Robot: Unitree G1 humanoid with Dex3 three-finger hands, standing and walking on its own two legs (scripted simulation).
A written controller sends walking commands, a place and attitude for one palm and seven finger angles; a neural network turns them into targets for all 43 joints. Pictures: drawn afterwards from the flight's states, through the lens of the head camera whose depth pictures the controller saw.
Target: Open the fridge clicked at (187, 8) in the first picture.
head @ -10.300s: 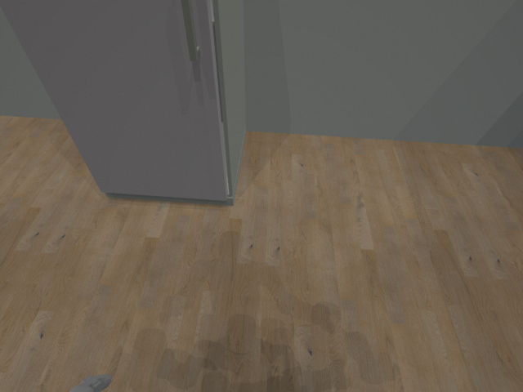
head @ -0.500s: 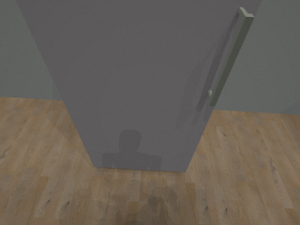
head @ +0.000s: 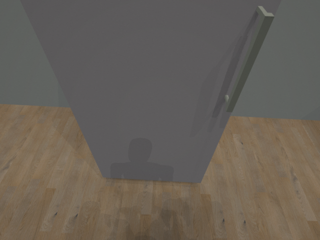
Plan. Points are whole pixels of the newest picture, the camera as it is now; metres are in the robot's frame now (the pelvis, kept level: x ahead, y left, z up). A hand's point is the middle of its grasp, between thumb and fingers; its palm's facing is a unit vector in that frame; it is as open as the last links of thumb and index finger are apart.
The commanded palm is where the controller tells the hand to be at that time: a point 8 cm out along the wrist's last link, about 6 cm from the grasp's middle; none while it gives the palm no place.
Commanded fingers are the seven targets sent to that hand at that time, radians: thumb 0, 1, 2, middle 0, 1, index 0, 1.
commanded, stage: raise the hand to about handle height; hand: right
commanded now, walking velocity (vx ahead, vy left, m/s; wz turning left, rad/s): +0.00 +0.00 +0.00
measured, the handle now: (242, 67) +0.53 -0.19 +0.17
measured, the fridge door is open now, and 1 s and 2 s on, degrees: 0 0 0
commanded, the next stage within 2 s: none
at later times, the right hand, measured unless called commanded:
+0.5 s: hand (249, 239) +0.15 -0.19 -0.03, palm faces +0.09 +1.00 +0.00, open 8.8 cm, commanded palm +0.14 -0.25 +0.00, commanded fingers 0.00 -0.34 -0.66 0.24 0.66 0.24 0.66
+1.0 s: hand (282, 195) +0.22 -0.25 +0.06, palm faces +0.06 +0.99 -0.09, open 11.8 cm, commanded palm +0.18 -0.30 +0.08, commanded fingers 0.00 0.24 -0.41 0.28 1.03 0.28 1.03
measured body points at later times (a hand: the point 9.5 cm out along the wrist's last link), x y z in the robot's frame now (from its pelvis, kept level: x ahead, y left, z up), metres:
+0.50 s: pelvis -0.02 +0.00 -0.06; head +0.01 -0.01 +0.39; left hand +0.22 +0.24 -0.07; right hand +0.14 -0.24 -0.02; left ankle +0.03 +0.10 -0.74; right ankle -0.04 -0.12 -0.74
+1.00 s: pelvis +0.00 -0.02 -0.03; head +0.02 -0.02 +0.42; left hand +0.16 +0.22 -0.10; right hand +0.21 -0.30 +0.07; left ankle +0.03 +0.10 -0.74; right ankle -0.04 -0.12 -0.74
